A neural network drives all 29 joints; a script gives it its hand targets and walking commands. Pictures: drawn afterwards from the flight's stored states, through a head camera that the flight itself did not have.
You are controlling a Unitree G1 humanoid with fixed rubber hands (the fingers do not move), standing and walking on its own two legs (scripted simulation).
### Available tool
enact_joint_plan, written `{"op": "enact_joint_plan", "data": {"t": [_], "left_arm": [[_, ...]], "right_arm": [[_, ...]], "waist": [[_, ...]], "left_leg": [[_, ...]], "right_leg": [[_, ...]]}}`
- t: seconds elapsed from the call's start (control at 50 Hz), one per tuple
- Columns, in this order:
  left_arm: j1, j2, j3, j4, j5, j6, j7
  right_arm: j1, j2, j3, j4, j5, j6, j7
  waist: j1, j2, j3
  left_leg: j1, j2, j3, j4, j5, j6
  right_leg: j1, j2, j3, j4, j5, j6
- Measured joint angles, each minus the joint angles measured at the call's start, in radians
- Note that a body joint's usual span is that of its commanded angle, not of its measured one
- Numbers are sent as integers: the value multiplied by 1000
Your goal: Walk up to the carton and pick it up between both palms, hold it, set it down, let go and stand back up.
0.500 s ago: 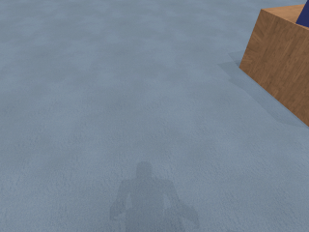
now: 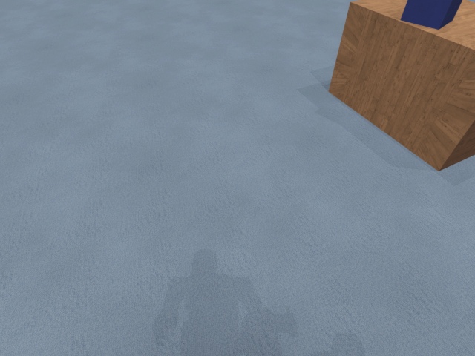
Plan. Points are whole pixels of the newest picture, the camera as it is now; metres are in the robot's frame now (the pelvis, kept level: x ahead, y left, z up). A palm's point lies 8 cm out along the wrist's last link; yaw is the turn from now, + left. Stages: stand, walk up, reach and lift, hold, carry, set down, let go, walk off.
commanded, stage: walk up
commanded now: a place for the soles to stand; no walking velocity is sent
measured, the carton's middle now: out of the picture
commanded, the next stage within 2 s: none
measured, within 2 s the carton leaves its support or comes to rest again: neither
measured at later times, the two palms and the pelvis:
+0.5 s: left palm (150, 271) +0.32 +0.22 -0.09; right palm out of the picture +0.16 -0.37 -0.11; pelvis +0.16 -0.05 +0.01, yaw -18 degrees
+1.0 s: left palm (226, 167) +0.66 +0.08 -0.11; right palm (446, 312) +0.27 -0.38 -0.14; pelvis +0.40 -0.10 -0.02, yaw -39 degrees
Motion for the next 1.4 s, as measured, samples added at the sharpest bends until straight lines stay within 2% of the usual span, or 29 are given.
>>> {"op": "enact_joint_plan", "data": {"t": [0.06,0.16,0.2,0.22,0.28,0.34,0.42,0.52,0.56,0.58,0.6,0.66,0.7,0.76,0.88,0.92,0.94,0.96,0.98,1.02,1.06,1.12,1.16,1.2,1.22,1.24,1.3,1.34,1.4], "left_arm": [[1,33,14,-1,0,-13,-31],[1,71,50,-1,0,-21,-44],[1,73,58,-1,0,-41,-44],[1,74,60,-1,0,-60,-41],[1,74,58,-1,0,-72,-29],[1,74,54,-1,0,-77,-16],[1,73,51,-1,0,-101,-10],[1,73,38,-1,0,-121,-10],[1,74,38,-1,0,-125,-8],[1,76,39,0,0,-125,-3],[0,77,39,1,0,-118,5],[0,77,31,0,0,-108,11],[1,78,31,-1,0,-116,11],[1,78,31,-1,0,-121,11],[-1,78,31,-1,0,-117,2],[-2,78,26,-1,0,-118,1],[-2,77,20,-1,0,-123,1],[-3,76,16,-2,0,-134,1],[-3,79,17,-3,0,-147,4],[-3,82,17,-2,0,-154,19],[-3,82,17,-2,0,-147,34],[-3,82,16,-2,0,-141,58],[-3,82,16,-3,0,-141,62],[-3,85,16,-2,0,-141,62],[-3,85,16,-1,0,-136,62],[-4,86,16,2,0,-123,66],[-4,90,16,6,0,-110,68],[-7,90,16,5,0,-131,68],[-7,91,16,5,0,-156,66]], "right_arm": [[0,-33,-18,-15,-5,-2,3],[1,-103,-36,-15,-15,-2,11],[1,-131,-45,-6,-19,0,12],[0,-141,-47,-2,-20,4,12],[-15,-151,-46,-17,-20,9,26],[-19,-151,-39,-29,-20,6,37],[-19,-151,-39,-23,-20,6,45],[-18,-152,-39,-38,-20,3,50],[-18,-152,-38,-49,-20,-12,50],[-19,-151,-36,-58,-20,-24,48],[-21,-148,-27,-66,-20,-35,44],[-20,-145,-5,-70,-20,-47,38],[-19,-145,-5,-57,-20,-47,27],[-12,-145,-5,-50,-20,-47,18],[7,-144,-5,-46,-20,-39,18],[15,-144,-6,-38,-20,-24,18],[20,-145,-8,-29,-20,-14,17],[20,-144,-8,-19,-20,-1,18],[19,-142,-3,-17,-20,11,21],[18,-142,5,-31,-20,18,28],[8,-143,5,-45,-20,18,28],[-7,-144,5,-76,-20,12,35],[-14,-145,2,-100,-20,4,45],[-13,-146,-5,-112,-20,-18,50],[-13,-149,-13,-113,-20,-30,49],[-14,-148,-15,-111,-20,-34,47],[-6,-136,-6,-73,-20,-29,47],[11,-136,-6,-52,-20,-23,35],[39,-135,-8,-35,-20,-17,24]], "waist": [[1,-3,-1],[1,0,-3],[1,32,-1],[5,50,0],[17,90,4],[16,117,7],[16,122,7],[15,123,6],[14,121,6],[14,109,8],[15,86,10],[3,43,9],[-2,22,8],[-2,-2,8],[-5,-9,8],[-16,4,8],[-21,25,8],[-21,52,9],[-17,63,11],[-15,71,13],[-11,83,19],[-8,92,19],[-9,91,18],[-11,74,18],[-11,69,19],[-10,59,20],[-14,22,18],[-17,14,18],[-18,11,17]], "left_leg": [[31,12,73,-3,-25,0],[114,26,177,-3,-91,-6],[137,60,192,26,-134,-9],[115,70,160,93,-147,-9],[-26,40,-12,314,-138,-8],[-132,36,-111,343,-130,-9],[-237,36,-174,335,-128,-9],[-272,36,-173,177,-24,-9],[-248,36,-157,58,37,-9],[-237,34,-140,36,123,-10],[-232,27,-109,54,143,-11],[-179,26,-39,58,74,-11],[-127,25,0,40,40,-8],[-48,25,67,21,-9,-5],[97,25,193,20,-132,-5],[153,29,216,19,-177,-12],[177,42,215,21,-197,-18],[183,66,206,50,-208,-19],[154,72,164,133,-162,-19],[36,34,21,351,-146,-19],[-78,13,-81,489,-147,-19],[-225,21,-184,492,-148,-19],[-285,34,-227,402,-155,-20],[-283,39,-228,217,-99,-20],[-275,38,-213,195,4,-38],[-274,35,-188,230,39,-51],[-218,33,-115,258,-57,-57],[-180,33,-85,244,-92,-52],[-130,33,-39,235,-136,-41]], "right_leg": [[-69,-40,1,32,-1,18],[-47,-109,2,-126,-2,22],[-26,-87,-7,-143,29,28],[-26,-67,-12,-126,17,27],[-15,-4,-13,-148,1,8],[43,43,-13,-242,23,-3],[132,68,-8,-331,21,-5],[231,75,11,-390,-20,11],[247,73,23,-369,-58,23],[233,66,34,-316,-88,20],[194,53,50,-214,-106,4],[53,61,58,112,-98,-13],[-10,56,60,191,-49,-11],[-74,25,61,150,-10,8],[-121,-34,58,-154,-8,10],[-100,-32,54,-187,85,9],[-81,-21,48,-188,128,19],[-62,-3,37,-186,117,35],[-51,7,35,-182,89,46],[-33,12,36,-187,51,46],[4,17,35,-225,45,37],[54,16,35,-273,37,36],[71,10,40,-266,8,36],[66,-13,59,-199,-52,28],[40,-20,68,-110,-88,5],[2,-17,81,2,-102,-11],[-91,27,89,235,-106,-20],[-130,49,84,258,-106,-17],[-154,47,80,133,-107,-8]]}}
